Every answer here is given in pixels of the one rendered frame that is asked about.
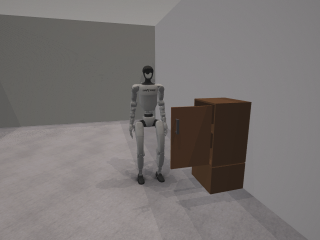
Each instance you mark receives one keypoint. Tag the robot left thigh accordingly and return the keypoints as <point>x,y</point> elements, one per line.
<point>160,135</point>

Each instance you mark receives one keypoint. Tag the robot left hand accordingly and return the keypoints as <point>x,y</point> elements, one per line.
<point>165,128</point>

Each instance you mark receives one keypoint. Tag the right robot upper arm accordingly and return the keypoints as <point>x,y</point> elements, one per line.
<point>134,91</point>

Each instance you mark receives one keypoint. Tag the robot left forearm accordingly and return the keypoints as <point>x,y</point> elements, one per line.
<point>162,113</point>

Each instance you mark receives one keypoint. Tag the robot right hand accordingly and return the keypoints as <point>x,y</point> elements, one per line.
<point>131,127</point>

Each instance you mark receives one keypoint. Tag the handle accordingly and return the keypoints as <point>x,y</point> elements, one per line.
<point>177,126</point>

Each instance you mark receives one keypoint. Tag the left robot upper arm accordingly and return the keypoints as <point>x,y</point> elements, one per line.
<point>161,89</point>

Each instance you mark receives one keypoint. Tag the cupboard door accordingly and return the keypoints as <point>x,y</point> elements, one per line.
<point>191,147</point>

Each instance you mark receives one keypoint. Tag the left robot shin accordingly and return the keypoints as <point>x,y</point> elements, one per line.
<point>160,162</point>

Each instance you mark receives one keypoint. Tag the robot right forearm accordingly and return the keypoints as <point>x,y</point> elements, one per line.
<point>132,114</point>

